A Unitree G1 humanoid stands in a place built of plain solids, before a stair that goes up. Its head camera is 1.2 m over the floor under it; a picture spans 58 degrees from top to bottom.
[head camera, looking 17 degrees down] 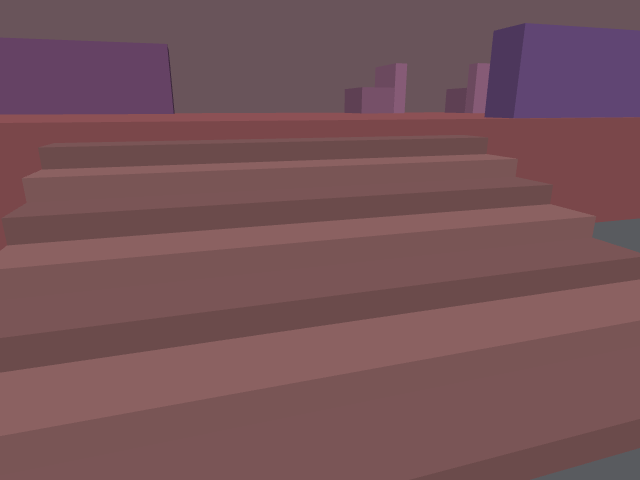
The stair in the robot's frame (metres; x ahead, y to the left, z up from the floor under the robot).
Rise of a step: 0.14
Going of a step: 0.37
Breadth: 3.31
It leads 17 degrees to the left of straight ahead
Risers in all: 8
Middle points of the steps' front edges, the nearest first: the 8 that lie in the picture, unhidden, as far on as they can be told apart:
1.09 -0.47 0.14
1.44 -0.36 0.28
1.80 -0.25 0.41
2.16 -0.15 0.55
2.51 -0.04 0.69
2.87 0.07 0.83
3.22 0.18 0.96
3.58 0.28 1.10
